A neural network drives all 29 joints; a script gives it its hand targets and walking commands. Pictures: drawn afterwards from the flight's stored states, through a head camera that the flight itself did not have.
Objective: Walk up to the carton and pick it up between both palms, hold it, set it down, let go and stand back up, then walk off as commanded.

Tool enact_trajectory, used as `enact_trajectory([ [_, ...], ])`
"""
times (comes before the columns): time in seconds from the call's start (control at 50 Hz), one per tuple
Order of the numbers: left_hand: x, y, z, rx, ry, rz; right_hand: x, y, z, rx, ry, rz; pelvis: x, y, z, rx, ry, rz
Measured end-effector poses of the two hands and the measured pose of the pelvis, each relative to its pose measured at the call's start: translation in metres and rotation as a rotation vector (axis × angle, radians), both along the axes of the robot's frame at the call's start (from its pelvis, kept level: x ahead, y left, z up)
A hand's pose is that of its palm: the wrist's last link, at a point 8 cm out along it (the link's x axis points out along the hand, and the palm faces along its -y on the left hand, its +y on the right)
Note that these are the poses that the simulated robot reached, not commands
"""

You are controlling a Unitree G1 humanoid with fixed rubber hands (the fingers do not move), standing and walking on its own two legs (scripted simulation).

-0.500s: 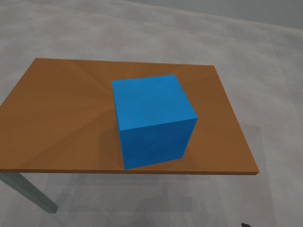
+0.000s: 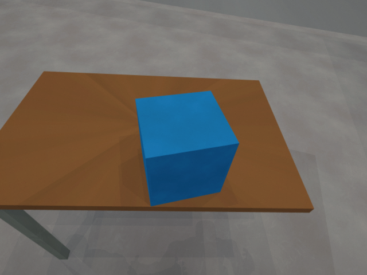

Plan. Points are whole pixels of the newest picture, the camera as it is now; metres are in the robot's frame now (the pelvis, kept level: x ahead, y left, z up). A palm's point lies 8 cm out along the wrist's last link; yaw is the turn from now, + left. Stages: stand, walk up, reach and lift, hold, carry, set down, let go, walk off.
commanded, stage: stand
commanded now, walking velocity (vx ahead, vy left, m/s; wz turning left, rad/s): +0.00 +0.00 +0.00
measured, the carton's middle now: (180, 148) +0.43 +0.01 +0.02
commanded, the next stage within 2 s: walk off in 0.54 s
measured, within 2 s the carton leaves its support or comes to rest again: neither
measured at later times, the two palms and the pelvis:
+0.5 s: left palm out of the picture +0.05 +0.30 -0.13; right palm out of the picture +0.07 -0.28 -0.10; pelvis +0.00 +0.00 +0.00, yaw +0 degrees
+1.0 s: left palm out of the picture +0.04 +0.31 -0.12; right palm out of the picture +0.04 -0.29 -0.11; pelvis -0.04 +0.01 -0.01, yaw +0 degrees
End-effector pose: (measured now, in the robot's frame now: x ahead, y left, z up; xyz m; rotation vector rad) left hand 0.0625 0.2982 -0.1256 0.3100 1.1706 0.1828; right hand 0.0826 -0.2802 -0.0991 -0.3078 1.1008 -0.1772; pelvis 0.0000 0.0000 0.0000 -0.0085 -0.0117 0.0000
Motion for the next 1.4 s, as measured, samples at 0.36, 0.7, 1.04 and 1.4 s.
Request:
enact_trajectory([
  [0.36,-0.006,0.002,-0.001,0.0,0.01,0.007,-0.008,-0.001,-0.002,-0.001,0.016,-0.01,-0.003,0.001,0.0,-0.001,-0.009,0.0],
  [0.7,-0.015,0.005,-0.002,0.001,0.013,0.014,-0.014,0.001,-0.002,-0.002,0.01,-0.014,-0.008,0.003,0.0,-0.003,-0.02,0.0],
  [1.04,-0.032,0.009,0.001,0.021,-0.07,-0.029,-0.058,-0.01,-0.009,-0.034,0.023,-0.018,-0.057,0.006,-0.012,-0.011,-0.046,-0.004],
  [1.4,-0.206,-0.038,0.031,0.163,0.039,0.01,-0.153,-0.071,-0.053,0.053,-0.003,0.024,-0.176,-0.056,-0.024,0.073,-0.081,-0.01],
])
